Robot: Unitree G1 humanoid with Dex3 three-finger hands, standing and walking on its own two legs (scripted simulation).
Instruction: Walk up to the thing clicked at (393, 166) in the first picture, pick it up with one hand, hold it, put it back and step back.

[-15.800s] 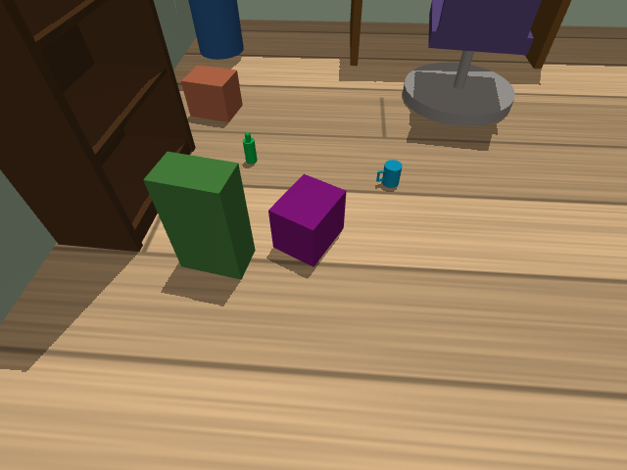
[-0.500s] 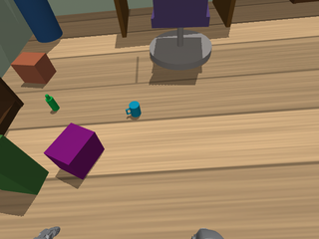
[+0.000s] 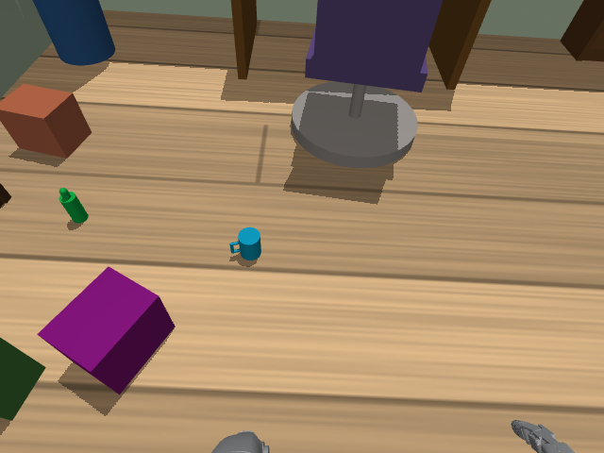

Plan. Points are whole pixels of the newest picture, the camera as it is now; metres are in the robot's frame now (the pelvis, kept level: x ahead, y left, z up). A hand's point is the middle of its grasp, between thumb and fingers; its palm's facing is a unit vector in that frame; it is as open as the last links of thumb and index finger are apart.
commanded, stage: walk up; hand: left
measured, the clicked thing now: (245, 245) +0.90 +0.22 -0.70
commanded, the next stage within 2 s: none
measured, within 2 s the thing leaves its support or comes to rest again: neither
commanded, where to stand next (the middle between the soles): +0.54 -0.03 m, yaw +1 degrees
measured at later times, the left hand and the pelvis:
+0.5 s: hand (179, 341) +0.29 +0.21 -0.11, palm faces -0.03 -0.90 -0.43, open 7.4 cm; pelvis +0.20 -0.07 +0.00, yaw +0 degrees
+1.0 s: hand (179, 310) +0.36 +0.24 -0.15, palm faces +0.04 -0.93 -0.37, open 7.4 cm; pelvis +0.35 -0.04 +0.00, yaw +3 degrees
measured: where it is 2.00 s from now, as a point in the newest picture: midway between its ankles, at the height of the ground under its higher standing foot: (312, 346)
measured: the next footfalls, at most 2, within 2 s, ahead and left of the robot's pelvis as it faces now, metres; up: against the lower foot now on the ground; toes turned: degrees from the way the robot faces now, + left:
right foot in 0.42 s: +0.32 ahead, -0.18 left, +0.00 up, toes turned -6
left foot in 0.94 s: +0.47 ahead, +0.08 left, +0.00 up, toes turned +7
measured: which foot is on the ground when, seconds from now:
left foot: down 0.00-0.44, up 0.46-0.92, down 0.94-1.00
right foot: up 0.00-0.40, down 0.42-0.98, up 1.00-1.00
